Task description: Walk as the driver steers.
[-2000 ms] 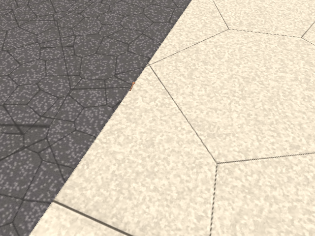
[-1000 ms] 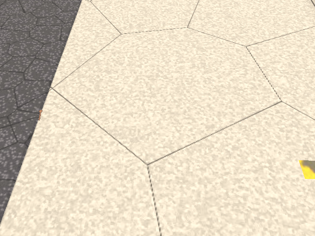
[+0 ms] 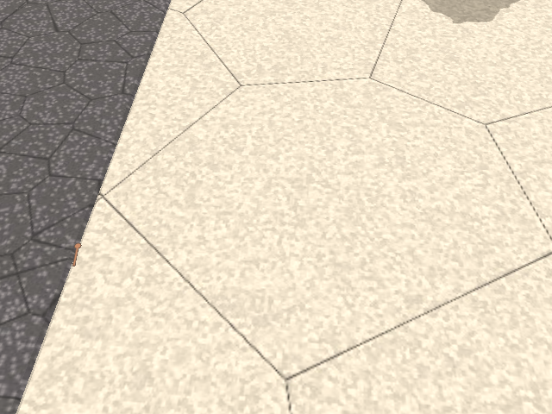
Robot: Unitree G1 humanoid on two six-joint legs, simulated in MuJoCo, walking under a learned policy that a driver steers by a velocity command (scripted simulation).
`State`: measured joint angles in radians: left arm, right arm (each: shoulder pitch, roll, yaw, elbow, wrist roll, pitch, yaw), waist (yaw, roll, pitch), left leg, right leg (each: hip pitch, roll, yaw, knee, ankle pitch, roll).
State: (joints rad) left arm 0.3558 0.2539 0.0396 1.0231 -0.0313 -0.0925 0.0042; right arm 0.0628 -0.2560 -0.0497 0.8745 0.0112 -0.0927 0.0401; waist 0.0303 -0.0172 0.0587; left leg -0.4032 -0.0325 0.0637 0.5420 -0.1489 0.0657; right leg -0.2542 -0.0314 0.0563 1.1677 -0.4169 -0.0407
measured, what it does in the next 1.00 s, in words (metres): walks ahead, turning left: right foot, then left foot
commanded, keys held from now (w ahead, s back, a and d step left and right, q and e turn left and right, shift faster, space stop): w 0.40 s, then w+q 0.60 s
